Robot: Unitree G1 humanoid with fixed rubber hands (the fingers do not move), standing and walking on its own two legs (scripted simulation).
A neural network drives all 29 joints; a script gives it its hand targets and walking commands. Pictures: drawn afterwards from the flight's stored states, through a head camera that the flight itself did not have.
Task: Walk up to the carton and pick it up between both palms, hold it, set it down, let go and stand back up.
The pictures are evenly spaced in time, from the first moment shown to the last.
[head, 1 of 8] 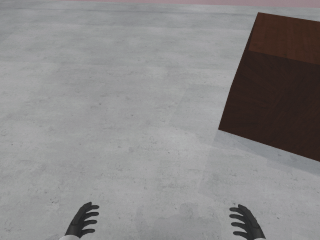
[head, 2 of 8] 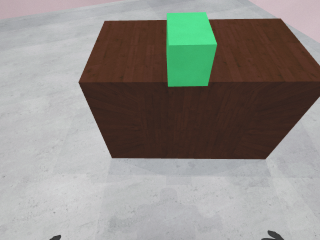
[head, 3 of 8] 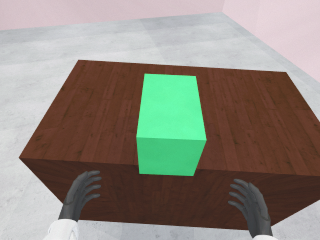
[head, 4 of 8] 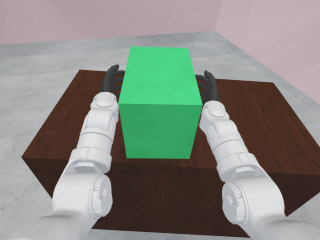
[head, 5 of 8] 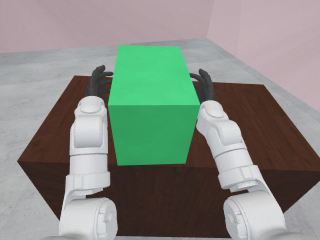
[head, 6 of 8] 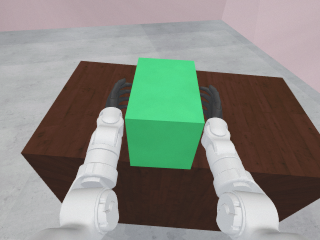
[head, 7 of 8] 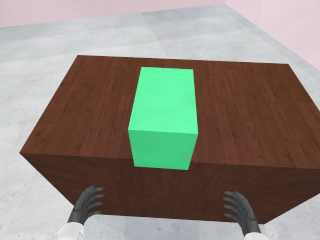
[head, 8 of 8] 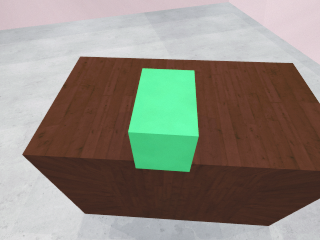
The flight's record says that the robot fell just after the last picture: no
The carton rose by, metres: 0.17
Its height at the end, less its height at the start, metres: +0.00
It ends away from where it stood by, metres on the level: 0.01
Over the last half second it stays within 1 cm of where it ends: yes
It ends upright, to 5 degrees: yes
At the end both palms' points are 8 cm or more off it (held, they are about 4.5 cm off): yes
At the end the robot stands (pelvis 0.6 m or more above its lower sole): yes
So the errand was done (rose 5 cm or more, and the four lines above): yes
